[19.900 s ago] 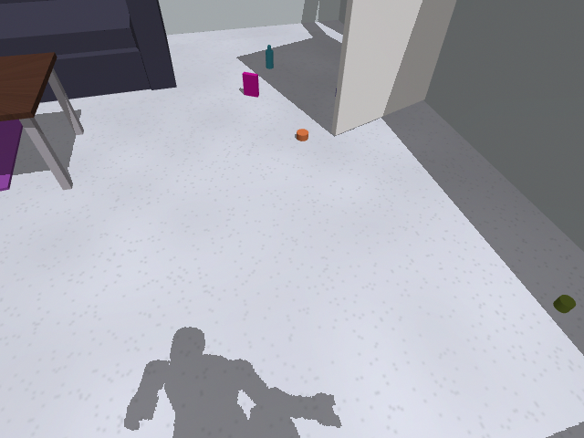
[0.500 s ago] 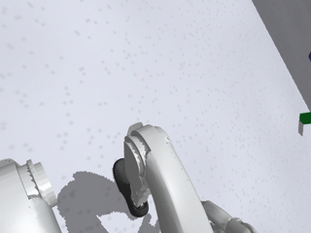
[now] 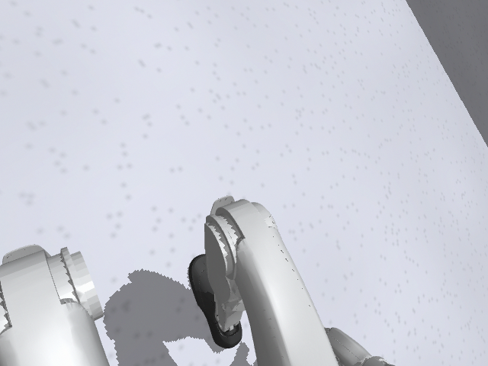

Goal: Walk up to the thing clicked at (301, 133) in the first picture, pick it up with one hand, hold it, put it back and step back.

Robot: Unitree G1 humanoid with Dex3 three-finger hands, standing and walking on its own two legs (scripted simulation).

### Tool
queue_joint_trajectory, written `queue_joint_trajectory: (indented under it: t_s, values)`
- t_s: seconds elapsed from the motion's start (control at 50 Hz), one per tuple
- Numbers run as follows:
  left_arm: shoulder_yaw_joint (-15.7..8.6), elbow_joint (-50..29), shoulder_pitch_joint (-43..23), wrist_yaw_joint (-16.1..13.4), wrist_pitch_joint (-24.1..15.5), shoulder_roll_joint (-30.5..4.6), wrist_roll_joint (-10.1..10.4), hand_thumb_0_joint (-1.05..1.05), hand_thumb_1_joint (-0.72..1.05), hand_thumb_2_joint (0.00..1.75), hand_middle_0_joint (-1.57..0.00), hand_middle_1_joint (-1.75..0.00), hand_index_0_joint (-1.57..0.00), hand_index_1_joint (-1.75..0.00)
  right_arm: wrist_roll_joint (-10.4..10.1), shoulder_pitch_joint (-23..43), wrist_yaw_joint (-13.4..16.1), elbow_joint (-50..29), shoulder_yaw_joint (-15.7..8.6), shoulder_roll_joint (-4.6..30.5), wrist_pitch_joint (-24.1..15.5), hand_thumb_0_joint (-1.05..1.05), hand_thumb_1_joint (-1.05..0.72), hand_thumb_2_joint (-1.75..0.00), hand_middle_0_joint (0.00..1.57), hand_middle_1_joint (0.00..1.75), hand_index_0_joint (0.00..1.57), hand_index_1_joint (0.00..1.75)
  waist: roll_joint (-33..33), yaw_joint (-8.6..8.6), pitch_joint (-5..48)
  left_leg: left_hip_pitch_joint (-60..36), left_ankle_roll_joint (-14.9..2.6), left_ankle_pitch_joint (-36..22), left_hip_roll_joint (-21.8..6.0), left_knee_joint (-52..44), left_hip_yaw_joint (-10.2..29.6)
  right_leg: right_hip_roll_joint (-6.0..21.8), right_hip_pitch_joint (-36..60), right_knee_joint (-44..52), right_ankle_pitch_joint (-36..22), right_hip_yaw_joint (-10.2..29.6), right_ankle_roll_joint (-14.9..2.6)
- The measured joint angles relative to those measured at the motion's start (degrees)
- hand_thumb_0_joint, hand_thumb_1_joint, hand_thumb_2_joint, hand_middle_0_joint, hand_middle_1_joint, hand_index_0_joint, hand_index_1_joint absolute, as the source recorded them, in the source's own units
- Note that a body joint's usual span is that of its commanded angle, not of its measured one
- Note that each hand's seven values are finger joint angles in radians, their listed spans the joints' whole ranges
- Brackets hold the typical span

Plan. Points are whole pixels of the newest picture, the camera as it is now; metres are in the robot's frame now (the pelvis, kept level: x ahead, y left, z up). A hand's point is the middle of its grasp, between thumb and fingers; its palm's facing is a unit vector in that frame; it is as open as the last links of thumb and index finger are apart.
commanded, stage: settle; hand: left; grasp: from above
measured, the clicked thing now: out of the picture +0.42 +0.32 -0.28
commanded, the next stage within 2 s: lift in 0.54 s
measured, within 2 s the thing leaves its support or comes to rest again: neither
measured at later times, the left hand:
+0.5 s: hand out of the picture +0.41 +0.32 -0.16, palm faces -0.44 -0.15 -0.89, open 8.7 cm
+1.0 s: hand out of the picture +0.39 +0.33 -0.09, palm faces -0.44 -0.15 -0.89, open 8.7 cm
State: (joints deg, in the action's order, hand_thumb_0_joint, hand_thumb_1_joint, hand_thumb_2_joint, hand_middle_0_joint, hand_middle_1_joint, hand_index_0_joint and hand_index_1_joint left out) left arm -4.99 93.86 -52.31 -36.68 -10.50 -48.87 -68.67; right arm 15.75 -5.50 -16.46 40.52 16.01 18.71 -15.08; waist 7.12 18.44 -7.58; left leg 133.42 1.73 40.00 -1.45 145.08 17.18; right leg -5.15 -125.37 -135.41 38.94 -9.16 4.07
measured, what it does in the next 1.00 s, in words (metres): rises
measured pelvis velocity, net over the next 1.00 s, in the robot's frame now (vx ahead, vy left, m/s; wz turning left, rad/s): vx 0.00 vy -0.01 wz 0.14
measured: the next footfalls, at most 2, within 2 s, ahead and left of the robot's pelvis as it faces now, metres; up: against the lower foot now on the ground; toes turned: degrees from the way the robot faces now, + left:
none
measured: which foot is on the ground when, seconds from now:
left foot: down 0.00-1.00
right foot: down 0.00-1.00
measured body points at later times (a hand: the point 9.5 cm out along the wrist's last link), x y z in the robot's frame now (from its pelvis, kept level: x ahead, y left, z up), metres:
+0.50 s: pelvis +0.00 -0.01 +0.01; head +0.21 +0.08 +0.40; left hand +0.43 +0.33 -0.11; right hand +0.10 -0.27 -0.09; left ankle +0.07 +0.13 -0.27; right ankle +0.12 -0.12 -0.27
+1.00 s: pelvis +0.00 -0.01 +0.05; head +0.20 +0.07 +0.45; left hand +0.41 +0.33 -0.04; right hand +0.10 -0.27 -0.06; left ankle +0.07 +0.13 -0.27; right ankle +0.12 -0.12 -0.27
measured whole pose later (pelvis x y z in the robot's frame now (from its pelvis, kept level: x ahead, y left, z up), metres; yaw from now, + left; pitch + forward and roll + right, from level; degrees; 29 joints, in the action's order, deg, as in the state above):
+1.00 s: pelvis +0.00 -0.01 +0.05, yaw +8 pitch +33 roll -7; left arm -1.0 66.9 -45.5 -13.5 -5.9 -34.6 -64.4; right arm 4.8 -10.6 -7.2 41.5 1.0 16.2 -0.6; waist -2.1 9.0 6.1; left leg 128.6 1.1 36.4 -1.0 131.3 8.1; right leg -1.7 -123.0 -128.0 38.7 -2.7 2.8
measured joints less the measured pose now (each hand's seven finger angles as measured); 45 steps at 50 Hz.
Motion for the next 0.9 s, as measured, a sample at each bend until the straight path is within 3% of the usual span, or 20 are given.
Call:
queue_joint_trajectory:
  t_s: [0.1,0.28,0.44,0.7,0.9]
  values:
    - [-1.73,-5.22,2.35,0.63,1.01,2.18,-0.72,0.00,0.17,0.35,-0.71,-0.51,-0.81,-0.47,-1.31,-0.95,-0.27,1.35,-3.36,-0.84,0.90,0.00,-0.92,-0.90,0.20,0.30,0.20,0.30,-1.55,-0.99,2.54,0.83,-0.14,-0.16,0.03,-0.23,-1.06,0.28,-1.05,-0.49,0.25,0.83,-0.09]
    - [1.82,-9.41,2.11,6.75,5.34,7.52,2.10,0.00,0.18,0.32,-0.72,-0.50,-0.82,-0.46,-5.14,-2.66,0.27,3.13,-8.70,-1.15,3.45,0.00,-0.92,-0.90,0.20,0.30,0.20,0.30,-5.63,-3.60,8.67,2.01,-0.78,-0.89,-0.12,-2.50,-4.08,1.03,-2.83,-0.04,0.56,3.05,-0.71]
    - [3.60,-11.48,1.22,13.19,4.22,10.14,2.71,-0.01,0.19,0.31,-0.72,-0.49,-0.82,-0.46,-7.28,-3.01,2.34,2.21,-10.14,-0.92,6.81,0.00,-0.92,-0.90,0.20,0.30,0.20,0.30,-7.29,-5.45,9.96,0.78,-0.52,-1.95,0.05,-4.87,-5.92,1.72,-2.47,0.64,0.26,4.50,-0.68]
    - [2.54,-14.56,0.54,15.22,2.45,10.96,1.10,-0.01,0.18,0.31,-0.73,-0.48,-0.83,-0.45,-7.77,-2.78,6.80,1.75,-11.49,-1.77,10.56,0.00,-0.92,-0.90,0.20,0.30,0.20,0.30,-7.38,-6.50,10.36,-0.30,0.18,-3.09,0.34,-7.24,-7.14,2.35,-2.32,1.47,-0.35,5.44,-1.08]
    - [3.38,-21.24,3.36,20.25,4.46,13.05,3.61,-0.01,0.20,0.29,-0.71,-0.50,-0.81,-0.47,-9.55,-4.30,8.42,1.67,-13.73,-2.45,12.90,0.00,-0.92,-0.90,0.20,0.30,0.20,0.30,-8.48,-8.09,12.31,-2.46,-0.25,-3.34,0.43,-10.73,-8.22,2.97,-0.03,4.57,-0.17,6.03,-1.24]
